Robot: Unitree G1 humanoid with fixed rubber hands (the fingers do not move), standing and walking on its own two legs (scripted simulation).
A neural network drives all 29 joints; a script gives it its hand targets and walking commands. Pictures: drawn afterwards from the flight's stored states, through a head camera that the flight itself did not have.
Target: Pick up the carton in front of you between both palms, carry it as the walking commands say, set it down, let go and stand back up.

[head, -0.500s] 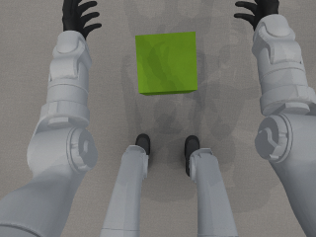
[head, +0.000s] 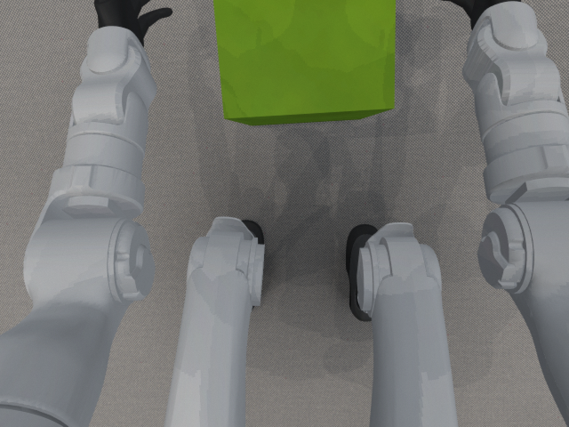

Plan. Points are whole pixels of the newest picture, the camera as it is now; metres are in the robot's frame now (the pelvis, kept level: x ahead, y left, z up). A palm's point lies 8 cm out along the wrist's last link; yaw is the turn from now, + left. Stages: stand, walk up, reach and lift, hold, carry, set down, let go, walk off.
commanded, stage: reach and lift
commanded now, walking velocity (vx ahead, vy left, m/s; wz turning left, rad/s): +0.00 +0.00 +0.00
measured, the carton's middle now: (303, 51) +0.54 +0.01 -0.32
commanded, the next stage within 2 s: none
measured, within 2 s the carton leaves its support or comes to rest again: leaves its support in 1.16 s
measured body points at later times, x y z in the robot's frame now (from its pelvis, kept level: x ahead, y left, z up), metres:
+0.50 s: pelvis -0.01 +0.00 -0.08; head +0.38 -0.01 +0.15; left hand +0.55 +0.19 -0.26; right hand +0.57 -0.17 -0.26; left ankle +0.10 +0.13 -0.41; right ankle +0.09 -0.13 -0.41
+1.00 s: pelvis -0.02 +0.00 -0.08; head +0.36 -0.01 +0.16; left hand +0.55 +0.16 -0.26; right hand +0.57 -0.14 -0.26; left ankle +0.10 +0.13 -0.41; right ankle +0.09 -0.13 -0.41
